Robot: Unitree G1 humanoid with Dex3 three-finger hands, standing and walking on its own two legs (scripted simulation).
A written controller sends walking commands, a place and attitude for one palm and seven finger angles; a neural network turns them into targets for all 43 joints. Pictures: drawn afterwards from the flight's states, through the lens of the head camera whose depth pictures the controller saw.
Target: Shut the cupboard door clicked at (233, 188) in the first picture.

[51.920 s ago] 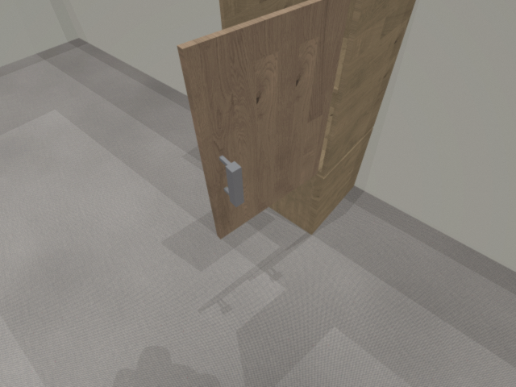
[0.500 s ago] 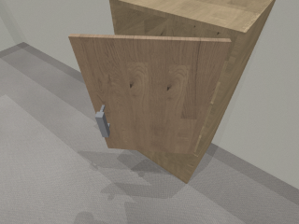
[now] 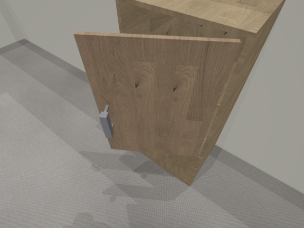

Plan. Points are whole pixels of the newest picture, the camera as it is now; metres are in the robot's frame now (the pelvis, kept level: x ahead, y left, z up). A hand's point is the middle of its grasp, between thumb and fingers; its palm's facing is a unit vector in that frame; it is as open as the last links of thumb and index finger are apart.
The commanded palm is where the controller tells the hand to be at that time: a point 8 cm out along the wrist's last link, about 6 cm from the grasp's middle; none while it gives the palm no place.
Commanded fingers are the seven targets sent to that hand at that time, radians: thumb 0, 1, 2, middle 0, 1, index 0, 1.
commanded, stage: come to a stop and stand still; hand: left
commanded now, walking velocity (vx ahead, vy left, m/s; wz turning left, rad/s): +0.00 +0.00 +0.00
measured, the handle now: (108, 121) +0.50 +0.20 -0.08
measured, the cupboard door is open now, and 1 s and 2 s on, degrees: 31 31 31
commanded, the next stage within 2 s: look again from close up in 0.62 s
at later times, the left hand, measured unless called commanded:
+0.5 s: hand out of the picture -0.02 +0.21 -0.17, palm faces +0.04 -0.98 -0.18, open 7.4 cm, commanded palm none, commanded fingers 0.00 0.90 0.90 -0.20 -0.30 -0.20 -0.30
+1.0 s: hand out of the picture -0.03 +0.21 -0.18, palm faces +0.03 -0.99 -0.13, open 7.4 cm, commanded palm none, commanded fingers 0.00 0.90 0.90 -0.20 -0.30 -0.20 -0.30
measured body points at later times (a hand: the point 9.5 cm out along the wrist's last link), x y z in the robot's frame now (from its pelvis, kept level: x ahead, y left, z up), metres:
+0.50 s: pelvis -0.02 +0.04 +0.00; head -0.02 +0.05 +0.45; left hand -0.02 +0.27 -0.16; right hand -0.02 -0.17 -0.15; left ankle +0.00 +0.12 -0.74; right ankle -0.01 -0.07 -0.74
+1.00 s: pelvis -0.01 +0.06 +0.01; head -0.01 +0.08 +0.46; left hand -0.03 +0.26 -0.16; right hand +0.00 -0.17 -0.15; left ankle +0.00 +0.12 -0.74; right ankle -0.01 -0.07 -0.74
